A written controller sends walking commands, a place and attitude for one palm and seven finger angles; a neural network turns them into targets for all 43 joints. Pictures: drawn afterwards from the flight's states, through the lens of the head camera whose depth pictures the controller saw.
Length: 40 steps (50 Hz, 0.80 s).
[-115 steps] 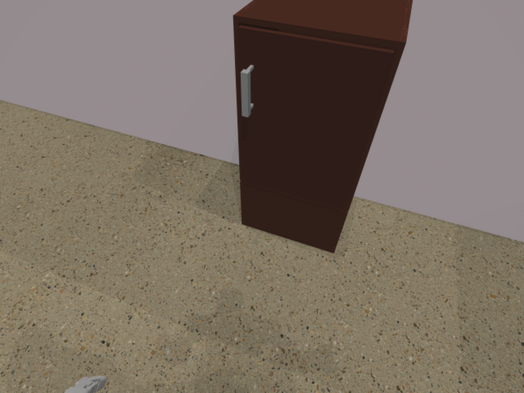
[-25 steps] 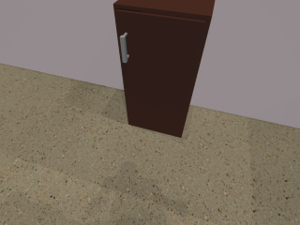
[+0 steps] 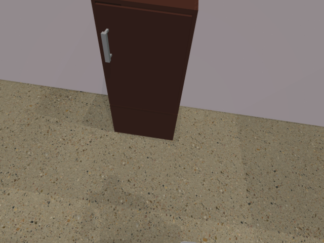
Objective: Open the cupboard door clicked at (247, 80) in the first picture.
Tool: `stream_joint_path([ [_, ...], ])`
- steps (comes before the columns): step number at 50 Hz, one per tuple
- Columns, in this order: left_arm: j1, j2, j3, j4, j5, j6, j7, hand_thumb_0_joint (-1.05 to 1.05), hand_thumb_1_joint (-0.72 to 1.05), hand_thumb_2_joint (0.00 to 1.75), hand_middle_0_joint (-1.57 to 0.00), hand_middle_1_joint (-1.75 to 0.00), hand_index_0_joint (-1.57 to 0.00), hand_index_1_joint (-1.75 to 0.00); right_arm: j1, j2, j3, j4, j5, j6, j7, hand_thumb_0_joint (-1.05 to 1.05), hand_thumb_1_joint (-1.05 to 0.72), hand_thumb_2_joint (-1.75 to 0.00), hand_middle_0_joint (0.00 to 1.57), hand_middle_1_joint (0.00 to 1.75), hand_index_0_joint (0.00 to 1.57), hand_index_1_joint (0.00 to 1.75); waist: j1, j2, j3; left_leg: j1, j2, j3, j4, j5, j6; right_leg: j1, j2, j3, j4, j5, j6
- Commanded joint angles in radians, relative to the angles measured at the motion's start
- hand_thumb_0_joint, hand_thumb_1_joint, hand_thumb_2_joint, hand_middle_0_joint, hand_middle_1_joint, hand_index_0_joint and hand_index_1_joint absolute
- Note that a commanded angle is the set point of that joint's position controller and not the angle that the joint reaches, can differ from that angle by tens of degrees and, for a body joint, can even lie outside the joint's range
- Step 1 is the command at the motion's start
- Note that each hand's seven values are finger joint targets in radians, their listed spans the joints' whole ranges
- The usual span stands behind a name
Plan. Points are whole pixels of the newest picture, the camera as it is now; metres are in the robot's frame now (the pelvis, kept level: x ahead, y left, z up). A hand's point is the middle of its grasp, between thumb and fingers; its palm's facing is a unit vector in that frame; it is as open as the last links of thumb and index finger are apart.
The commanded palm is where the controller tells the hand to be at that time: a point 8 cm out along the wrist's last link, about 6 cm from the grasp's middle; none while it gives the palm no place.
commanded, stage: take the last steps up to it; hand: left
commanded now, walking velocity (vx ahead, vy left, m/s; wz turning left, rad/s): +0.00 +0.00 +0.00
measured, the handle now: (107, 45) +0.94 +0.31 -0.02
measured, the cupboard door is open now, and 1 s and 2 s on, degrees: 0 0 0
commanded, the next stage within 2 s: come to a stop and stand still in 1.04 s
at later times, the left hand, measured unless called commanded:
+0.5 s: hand out of the picture -0.01 +0.17 -0.16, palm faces +0.11 -0.98 -0.18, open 7.4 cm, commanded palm none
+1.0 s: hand (76, 168) +0.36 +0.30 -0.15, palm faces +0.03 -0.97 -0.22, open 7.4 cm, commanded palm none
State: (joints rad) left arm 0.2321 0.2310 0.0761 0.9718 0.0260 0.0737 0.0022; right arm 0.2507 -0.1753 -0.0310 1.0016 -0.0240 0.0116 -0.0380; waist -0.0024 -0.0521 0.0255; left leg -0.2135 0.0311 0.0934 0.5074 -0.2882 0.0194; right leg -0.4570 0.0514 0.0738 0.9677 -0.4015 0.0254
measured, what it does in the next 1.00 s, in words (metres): walks ahead: right foot, then left foot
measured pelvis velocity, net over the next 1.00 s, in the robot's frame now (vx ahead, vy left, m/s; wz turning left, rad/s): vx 0.26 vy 0.12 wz -0.02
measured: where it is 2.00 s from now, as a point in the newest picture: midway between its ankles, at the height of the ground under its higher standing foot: (131, 227)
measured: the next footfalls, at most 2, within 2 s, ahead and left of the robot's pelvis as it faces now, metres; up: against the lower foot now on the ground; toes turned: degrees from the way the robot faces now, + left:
right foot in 0.20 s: +0.01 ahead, -0.12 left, +0.00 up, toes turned -6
left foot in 0.64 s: +0.27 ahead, +0.20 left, +0.00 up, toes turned +10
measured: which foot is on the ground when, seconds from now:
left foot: down 0.00-0.20, up 0.22-0.62, down 0.64-1.00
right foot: up 0.00-0.18, down 0.20-0.64, up 0.66-1.00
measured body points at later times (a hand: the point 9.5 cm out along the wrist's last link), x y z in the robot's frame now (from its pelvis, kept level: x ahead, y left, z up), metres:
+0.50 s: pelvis +0.08 +0.02 +0.00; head +0.08 +0.01 +0.45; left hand -0.01 +0.22 -0.15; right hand +0.09 -0.23 -0.15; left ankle +0.16 +0.16 -0.68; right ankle -0.03 -0.12 -0.74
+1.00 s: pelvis +0.26 +0.12 +0.00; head +0.27 +0.10 +0.45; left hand +0.36 +0.35 -0.13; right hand +0.26 -0.10 -0.17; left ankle +0.23 +0.20 -0.74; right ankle +0.34 +0.02 -0.71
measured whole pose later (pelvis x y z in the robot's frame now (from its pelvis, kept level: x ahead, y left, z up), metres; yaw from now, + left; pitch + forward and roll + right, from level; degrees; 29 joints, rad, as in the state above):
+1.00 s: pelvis +0.26 +0.12 +0.00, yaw -1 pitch +0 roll +3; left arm 0.18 0.15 0.07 0.97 0.03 -0.01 0.00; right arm 0.33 -0.15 -0.04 1.08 -0.03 -0.05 -0.01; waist -0.01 -0.01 0.00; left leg -0.11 -0.06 0.21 0.40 -0.29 0.07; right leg -0.49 -0.11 -0.10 0.80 -0.28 0.00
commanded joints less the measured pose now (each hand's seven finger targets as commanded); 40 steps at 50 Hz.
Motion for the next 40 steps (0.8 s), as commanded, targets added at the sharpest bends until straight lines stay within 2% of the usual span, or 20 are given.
stream_joint_path([
  [1,0.024,0.036,0.008,-0.056,-0.002,-0.024,-0.006,0.00,0.90,0.90,-0.20,-0.30,-0.20,-0.30,-0.034,-0.162,-0.033,-0.067,-0.003,-0.029,-0.008,0.00,-0.90,-0.90,0.20,0.30,0.20,0.30,0.016,0.192,0.041,-0.017,0.226,-0.160,-0.234,0.180,0.130,-0.024,-0.055,-0.057,0.019,0.001,0.010],
  [5,0.003,0.004,-0.022,-0.059,0.002,-0.054,-0.007,0.00,0.90,0.90,-0.20,-0.30,-0.20,-0.30,0.103,-0.175,-0.038,-0.006,-0.011,-0.028,0.006,0.00,-0.90,-0.90,0.20,0.30,0.20,0.30,-0.033,0.236,0.003,0.070,0.224,-0.184,-0.223,0.040,0.142,0.096,-0.057,-0.149,-0.285,-0.079,-0.018],
  [7,0.084,-0.010,-0.024,-0.025,0.002,-0.070,-0.007,0.00,0.90,0.90,-0.20,-0.30,-0.20,-0.30,0.100,-0.166,-0.038,0.009,-0.004,-0.023,0.014,0.00,-0.90,-0.90,0.20,0.30,0.20,0.30,0.014,0.184,0.001,-0.028,0.195,-0.152,-0.160,-0.102,0.107,0.271,-0.048,-0.176,-0.485,0.053,-0.025],
  [8,0.138,0.015,-0.019,0.000,0.006,-0.081,-0.003,0.00,0.90,0.90,-0.20,-0.30,-0.20,-0.30,0.099,-0.141,-0.033,0.013,0.003,-0.024,0.020,0.00,-0.90,-0.90,0.20,0.30,0.20,0.30,0.037,0.105,-0.007,-0.115,0.140,-0.107,-0.065,-0.158,0.069,0.393,-0.077,-0.135,-0.586,0.100,-0.031],
  [9,0.206,0.089,-0.005,0.024,0.015,-0.094,0.007,0.00,0.90,0.90,-0.20,-0.30,-0.20,-0.30,0.097,-0.085,-0.023,-0.007,0.015,-0.027,0.025,0.00,-0.90,-0.90,0.20,0.30,0.20,0.30,0.065,-0.094,-0.007,-0.306,0.046,-0.009,0.143,-0.232,0.017,0.535,-0.254,0.085,-0.684,-0.033,-0.083],
  [10,0.284,0.178,0.014,0.039,0.008,-0.099,0.018,0.00,0.90,0.90,-0.20,-0.30,-0.20,-0.30,0.013,-0.077,-0.020,-0.058,0.007,-0.029,0.034,0.00,-0.90,-0.90,0.20,0.30,0.20,0.30,0.109,-0.239,0.049,-0.480,-0.010,0.023,0.355,-0.315,-0.020,0.521,-0.473,0.399,-0.821,-0.118,-0.183],
  [11,0.296,0.180,0.014,0.039,0.001,-0.100,0.024,0.00,0.90,0.90,-0.20,-0.30,-0.20,-0.30,-0.038,-0.120,-0.033,-0.080,-0.009,-0.024,0.040,0.00,-0.90,-0.90,0.20,0.30,0.20,0.30,0.108,-0.122,0.089,-0.504,0.032,-0.076,0.454,-0.253,-0.016,0.427,-0.505,0.411,-0.858,-0.242,-0.224],
  [13,0.214,0.124,0.008,0.040,0.001,-0.119,0.028,0.00,0.90,0.90,-0.20,-0.30,-0.20,-0.30,-0.041,-0.113,-0.037,-0.061,-0.010,-0.021,0.053,0.00,-0.90,-0.90,0.20,0.30,0.20,0.30,0.066,-0.150,0.170,-0.512,0.063,-0.097,0.527,-0.090,-0.014,0.332,-0.442,0.340,-0.877,-0.205,-0.202],
  [15,0.178,0.074,-0.005,0.036,0.000,-0.134,0.028,0.00,0.90,0.90,-0.20,-0.30,-0.20,-0.30,0.015,-0.088,-0.039,-0.027,-0.011,-0.019,0.064,0.00,-0.90,-0.90,0.20,0.30,0.20,0.30,0.024,-0.063,0.171,-0.477,0.082,-0.088,0.544,0.010,-0.027,0.310,-0.400,0.165,-0.845,-0.020,-0.178],
  [18,0.217,0.059,-0.009,0.055,-0.002,-0.151,0.026,0.00,0.90,0.90,-0.20,-0.30,-0.20,-0.30,0.039,-0.060,-0.035,-0.021,-0.005,-0.013,0.072,0.00,-0.90,-0.90,0.20,0.30,0.20,0.30,0.016,-0.078,0.125,-0.463,0.071,-0.051,0.518,0.101,-0.052,0.357,-0.349,0.014,-0.831,0.182,-0.142],
  [24,0.270,0.075,-0.001,0.107,0.008,-0.162,0.032,0.00,0.90,0.90,-0.20,-0.30,-0.20,-0.30,-0.073,-0.044,-0.033,-0.080,0.005,-0.019,0.090,0.00,-0.90,-0.90,0.20,0.30,0.20,0.30,0.035,-0.093,0.149,-0.456,0.093,-0.022,0.344,0.137,-0.046,0.376,-0.377,-0.065,-0.808,0.281,-0.132],
  [28,0.237,0.107,0.011,0.111,0.016,-0.153,0.032,0.00,0.90,0.90,-0.20,-0.30,-0.20,-0.30,-0.066,-0.040,-0.027,-0.084,0.010,-0.035,0.097,0.00,-0.90,-0.90,0.20,0.30,0.20,0.30,0.020,-0.123,0.143,-0.263,0.060,0.022,0.183,0.069,-0.012,0.322,-0.378,-0.120,-0.729,0.352,-0.110],
  [29,0.232,0.111,0.013,0.112,0.016,-0.151,0.032,0.00,0.90,0.90,-0.20,-0.30,-0.20,-0.30,-0.008,-0.053,-0.031,-0.068,0.008,-0.042,0.091,0.00,-0.90,-0.90,0.20,0.30,0.20,0.30,-0.007,-0.099,0.112,-0.153,0.039,0.032,0.140,0.057,0.000,0.298,-0.371,-0.137,-0.642,0.426,-0.104],
  [30,0.222,0.104,0.013,0.113,0.015,-0.148,0.031,0.00,0.90,0.90,-0.20,-0.30,-0.20,-0.30,0.136,-0.086,-0.039,-0.024,0.000,-0.051,0.080,0.00,-0.90,-0.90,0.20,0.30,0.20,0.30,-0.073,-0.036,0.035,0.048,0.008,0.039,0.066,0.076,0.013,0.256,-0.328,-0.189,-0.445,0.491,-0.083],
  [31,0.260,0.070,0.007,0.114,0.004,-0.142,0.022,0.00,0.90,0.90,-0.20,-0.30,-0.20,-0.30,0.311,-0.177,-0.058,0.026,-0.011,-0.055,0.063,0.00,-0.90,-0.90,0.20,0.30,0.20,0.30,-0.125,0.159,-0.106,0.264,0.057,-0.017,0.031,0.082,0.024,0.192,-0.246,-0.241,-0.164,0.361,-0.061],
  [32,0.302,0.006,0.001,0.091,-0.013,-0.136,0.012,0.00,0.90,0.90,-0.20,-0.30,-0.20,-0.30,0.393,-0.289,-0.083,0.051,-0.013,-0.064,0.047,0.00,-0.90,-0.90,0.20,0.30,0.20,0.30,-0.122,0.470,-0.204,0.423,0.317,-0.420,-0.105,0.124,0.094,-0.068,-0.071,-0.256,0.186,-0.190,-0.020],
  [33,0.225,-0.003,-0.005,0.054,-0.012,-0.132,0.014,0.00,0.90,0.90,-0.20,-0.30,-0.20,-0.30,0.391,-0.303,-0.079,0.060,0.004,-0.054,0.031,0.00,-0.90,-0.90,0.20,0.30,0.20,0.30,-0.127,0.441,-0.213,0.383,0.360,-0.550,-0.237,0.083,0.130,-0.143,-0.068,-0.113,0.360,-0.217,-0.049],
  [35,0.138,-0.006,-0.009,0.040,-0.016,-0.133,0.007,0.00,0.90,0.90,-0.20,-0.30,-0.20,-0.30,0.204,-0.202,-0.056,0.014,0.007,-0.060,0.021,0.00,-0.90,-0.90,0.20,0.30,0.20,0.30,-0.079,0.214,-0.102,0.219,0.353,-0.427,-0.237,0.017,0.165,-0.211,-0.169,-0.091,0.459,-0.050,-0.065],
  [36,0.121,-0.008,-0.002,0.054,-0.008,-0.131,0.000,0.00,0.90,0.90,-0.20,-0.30,-0.20,-0.30,0.132,-0.149,-0.041,-0.001,0.000,-0.069,0.019,0.00,-0.90,-0.90,0.20,0.30,0.20,0.30,-0.051,0.160,-0.047,0.109,0.317,-0.342,-0.237,0.035,0.154,-0.189,-0.198,-0.081,0.420,0.015,-0.061],
  [40,0.191,-0.052,-0.007,0.071,0.006,-0.092,-0.006,0.00,0.90,0.90,-0.20,-0.30,-0.20,-0.30,0.061,-0.077,-0.019,0.008,0.002,-0.091,0.016,0.00,-0.90,-0.90,0.20,0.30,0.20,0.30,0.035,0.151,0.027,-0.119,0.245,-0.171,-0.318,0.088,0.146,-0.038,-0.203,-0.108,0.233,0.080,-0.042],
])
